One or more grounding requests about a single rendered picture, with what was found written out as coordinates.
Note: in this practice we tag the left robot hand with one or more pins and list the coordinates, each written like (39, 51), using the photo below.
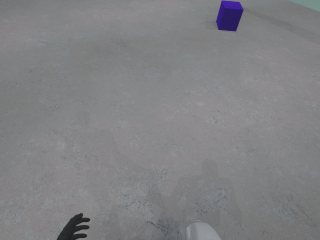
(69, 230)

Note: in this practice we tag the carton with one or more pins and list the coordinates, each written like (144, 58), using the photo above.
(229, 15)

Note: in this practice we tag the right robot thigh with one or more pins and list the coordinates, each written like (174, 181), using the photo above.
(201, 231)

